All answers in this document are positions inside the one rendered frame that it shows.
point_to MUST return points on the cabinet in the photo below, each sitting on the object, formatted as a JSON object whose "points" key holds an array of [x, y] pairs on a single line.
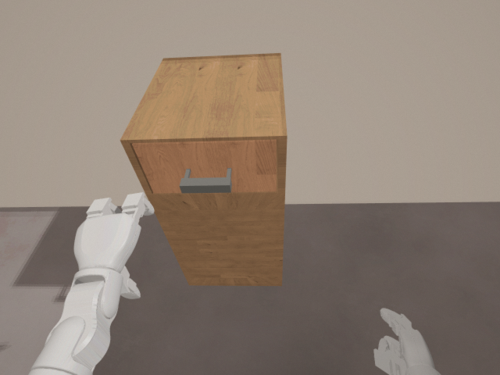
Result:
{"points": [[219, 239]]}

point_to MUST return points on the robot left hand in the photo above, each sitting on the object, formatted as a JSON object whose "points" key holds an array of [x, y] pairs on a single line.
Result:
{"points": [[108, 237]]}

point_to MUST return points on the handle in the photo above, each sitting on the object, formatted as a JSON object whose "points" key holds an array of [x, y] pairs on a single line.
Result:
{"points": [[206, 185]]}

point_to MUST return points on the robot left forearm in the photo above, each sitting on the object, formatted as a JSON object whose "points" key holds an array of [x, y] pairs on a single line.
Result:
{"points": [[80, 339]]}

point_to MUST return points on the drawer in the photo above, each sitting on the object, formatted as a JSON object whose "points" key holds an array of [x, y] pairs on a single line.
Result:
{"points": [[253, 163]]}

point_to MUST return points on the robot right hand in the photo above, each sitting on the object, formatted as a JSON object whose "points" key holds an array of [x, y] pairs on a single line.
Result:
{"points": [[395, 357]]}

